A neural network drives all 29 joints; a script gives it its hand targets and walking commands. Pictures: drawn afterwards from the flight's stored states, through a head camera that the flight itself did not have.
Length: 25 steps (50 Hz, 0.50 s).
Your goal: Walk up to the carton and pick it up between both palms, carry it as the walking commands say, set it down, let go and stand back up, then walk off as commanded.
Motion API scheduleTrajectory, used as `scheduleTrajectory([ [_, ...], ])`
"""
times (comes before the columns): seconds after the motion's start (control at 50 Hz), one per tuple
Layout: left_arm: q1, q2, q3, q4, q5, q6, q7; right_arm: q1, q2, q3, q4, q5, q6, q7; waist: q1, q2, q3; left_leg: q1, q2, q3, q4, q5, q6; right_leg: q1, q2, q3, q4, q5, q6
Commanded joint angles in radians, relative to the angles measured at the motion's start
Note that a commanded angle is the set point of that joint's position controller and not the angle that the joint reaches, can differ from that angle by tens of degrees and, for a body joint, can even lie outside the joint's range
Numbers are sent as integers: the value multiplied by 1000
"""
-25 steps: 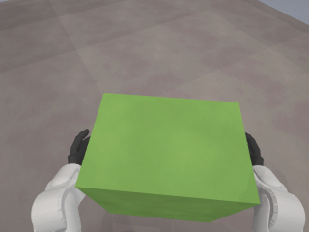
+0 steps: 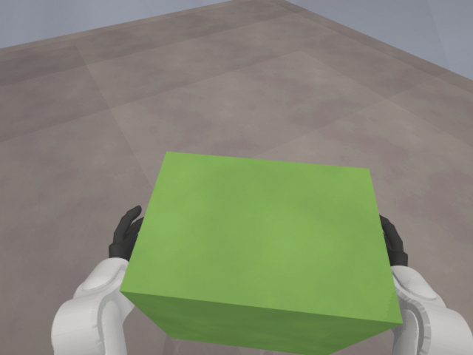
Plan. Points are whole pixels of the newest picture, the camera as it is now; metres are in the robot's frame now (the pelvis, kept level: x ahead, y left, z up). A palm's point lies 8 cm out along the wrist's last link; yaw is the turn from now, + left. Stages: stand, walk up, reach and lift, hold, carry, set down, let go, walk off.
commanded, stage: carry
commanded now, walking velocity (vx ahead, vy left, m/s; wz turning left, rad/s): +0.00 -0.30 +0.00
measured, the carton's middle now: (254, 266) +0.27 +0.00 +0.05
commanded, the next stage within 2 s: none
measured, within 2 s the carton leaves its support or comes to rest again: neither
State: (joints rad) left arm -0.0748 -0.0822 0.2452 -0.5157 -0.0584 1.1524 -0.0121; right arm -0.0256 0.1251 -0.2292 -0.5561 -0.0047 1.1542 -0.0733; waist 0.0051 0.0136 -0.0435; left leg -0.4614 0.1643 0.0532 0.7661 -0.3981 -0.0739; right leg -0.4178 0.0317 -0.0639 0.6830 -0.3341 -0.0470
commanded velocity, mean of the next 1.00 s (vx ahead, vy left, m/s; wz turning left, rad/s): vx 0.00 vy -0.30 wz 0.00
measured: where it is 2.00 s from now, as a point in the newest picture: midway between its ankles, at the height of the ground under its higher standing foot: outside the picture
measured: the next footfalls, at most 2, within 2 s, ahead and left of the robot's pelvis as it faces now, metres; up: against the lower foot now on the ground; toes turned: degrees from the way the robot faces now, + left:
left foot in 0.26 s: +0.00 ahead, +0.08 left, +0.00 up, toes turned +11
right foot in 0.52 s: +0.02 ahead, -0.20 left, +0.00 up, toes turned -2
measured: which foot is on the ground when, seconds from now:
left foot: up 0.00-0.24, down 0.26-0.52, up 0.54-0.80, down 0.82-1.00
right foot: down 0.00-0.28, up 0.30-0.50, down 0.52-0.84, up 0.86-1.00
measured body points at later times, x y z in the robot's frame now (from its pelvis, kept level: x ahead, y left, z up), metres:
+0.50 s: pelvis -0.05 -0.09 +0.00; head -0.06 -0.08 +0.45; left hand +0.20 +0.10 +0.09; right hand +0.20 -0.26 +0.09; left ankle -0.03 +0.08 -0.71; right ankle -0.03 -0.19 -0.71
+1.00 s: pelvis -0.10 -0.19 -0.01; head -0.11 -0.17 +0.44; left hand +0.14 +0.01 +0.08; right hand +0.16 -0.35 +0.09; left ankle -0.11 -0.04 -0.71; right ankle -0.07 -0.28 -0.68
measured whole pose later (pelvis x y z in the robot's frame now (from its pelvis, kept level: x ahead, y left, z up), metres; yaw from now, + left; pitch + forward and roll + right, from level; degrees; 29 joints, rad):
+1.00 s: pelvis -0.10 -0.19 -0.01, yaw +5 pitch +1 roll +0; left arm -0.04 -0.08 0.24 -0.51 -0.06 1.19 0.01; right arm 0.00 0.13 -0.23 -0.52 0.00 1.18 -0.07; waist 0.00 -0.04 -0.06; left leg -0.39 0.14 0.09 0.79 -0.40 -0.06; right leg -0.53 0.00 -0.07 1.00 -0.42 -0.11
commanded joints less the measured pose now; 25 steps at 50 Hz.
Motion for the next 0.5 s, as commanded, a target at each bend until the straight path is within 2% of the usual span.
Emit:
scheduleTrajectory([
  [0.0,-360,-758,-874,-174,-208,9,-54,-437,725,881,-140,280,6,151,6,-265,-299,-208,-81,57,329,-293,10,359,-299,262,-242,811,-117],
  [0.02,-351,-765,-878,-174,-210,13,-57,-457,706,874,-184,279,4,155,6,-192,-304,-171,-92,63,325,-251,21,334,-276,242,-247,789,-143],
  [0.04,-409,-783,-884,-193,-232,3,-62,-488,746,889,-185,294,-7,150,4,-231,-309,-177,-66,69,290,-199,21,396,-268,173,-193,824,-162],
  [0.06,-406,-786,-886,-206,-231,-4,-59,-441,745,871,-150,291,-3,155,1,-171,-336,-152,-69,61,267,-162,17,397,-240,138,-172,787,-169],
  [0.08,-337,-758,-869,-163,-214,-2,-61,-417,715,880,-156,284,-5,150,4,-192,-323,-170,-90,83,299,-153,23,340,-253,188,-183,784,-141],
  [0.1,-337,-757,-863,-163,-206,5,-56,-421,708,871,-155,289,-1,151,12,-165,-336,-136,-89,101,243,-152,25,296,-270,203,-194,647,-172],
  [0.12,-310,-729,-847,-132,-186,11,-51,-428,681,867,-137,290,7,153,16,-186,-313,-98,-89,98,213,-143,27,231,-278,240,-224,587,-174],
  [0.14,-314,-765,-845,-98,-183,17,-51,-473,684,864,-154,287,9,149,15,-169,-311,-53,-91,106,182,-106,32,200,-269,231,-221,531,-177],
  [0.16,-327,-764,-862,-131,-194,13,-52,-458,684,867,-164,289,10,151,11,-215,-334,30,-83,100,81,-95,45,157,-264,206,-201,411,-192],
  [0.18,-325,-730,-859,-156,-188,6,-46,-410,662,847,-135,276,9,152,8,-190,-315,98,-95,115,18,-60,47,94,-237,185,-226,363,-175],
  [0.2,-324,-762,-865,-136,-195,15,-39,-387,687,836,-116,286,11,158,-12,-124,-340,222,-101,142,-161,73,50,63,-220,145,-160,370,-149],
  [0.22,-349,-743,-882,-149,-204,22,-38,-338,670,805,-88,271,11,157,-39,-38,-334,378,-24,40,-319,159,60,-40,-179,89,-91,295,-80],
  [0.24,-401,-757,-918,-181,-223,24,-37,-355,655,778,-89,257,6,157,-40,260,-332,489,252,-318,-458,416,142,-261,-78,3,140,12,8],
  [0.26,-395,-752,-908,-197,-221,17,-46,-354,671,786,-96,276,-7,155,-24,399,-339,508,434,-553,-449,658,260,-346,-35,6,369,-252,56],
  [0.28,-461,-775,-924,-188,-231,14,-50,-394,723,790,-73,274,0,159,-11,234,-249,346,404,-456,-431,610,281,-284,-89,129,518,-214,44],
  [0.3,-436,-773,-941,-199,-232,14,-46,-343,703,790,-73,258,2,163,-19,195,-232,327,338,-355,-401,592,258,-271,-98,145,546,-203,36],
  [0.32,-451,-781,-928,-164,-223,16,-41,-342,716,778,-40,251,7,167,-14,158,-251,307,296,-289,-405,456,228,-251,-100,126,508,-150,39],
  [0.34,-465,-799,-933,-197,-232,9,-49,-398,730,800,-70,260,-4,166,0,248,-228,251,266,-203,-391,375,174,-212,-155,146,377,-116,41],
  [0.36,-419,-793,-916,-143,-222,23,-47,-379,693,794,-79,247,4,159,3,222,-224,213,251,-184,-388,344,146,-153,-143,126,274,-106,44],
  [0.38,-426,-755,-900,-145,-213,27,-45,-415,669,798,-76,248,10,158,1,265,-200,156,254,-195,-403,273,143,-109,-133,104,201,-88,46],
  [0.4,-438,-735,-908,-157,-214,36,-37,-387,660,770,-48,239,16,158,-1,363,-189,117,218,-156,-397,244,142,-46,-90,47,134,-61,56],
  [0.42,-412,-718,-898,-157,-206,41,-36,-365,656,784,-30,243,26,158,1,386,-193,103,221,-162,-369,300,113,5,-93,49,50,-50,53],
  [0.44,-399,-731,-898,-157,-207,40,-36,-347,671,786,-22,238,26,154,15,379,-236,76,206,-117,-315,232,94,107,-93,44,-89,34,46],
  [0.46,-387,-733,-883,-103,-199,47,-41,-380,664,797,-46,242,26,153,20,253,-241,25,167,-98,-248,134,80,175,-70,30,-180,59,36],
  [0.48,-414,-720,-884,-128,-210,45,-42,-385,666,799,-55,234,26,148,17,110,-278,-5,66,11,-67,19,54,213,-164,154,-355,-11,23],
])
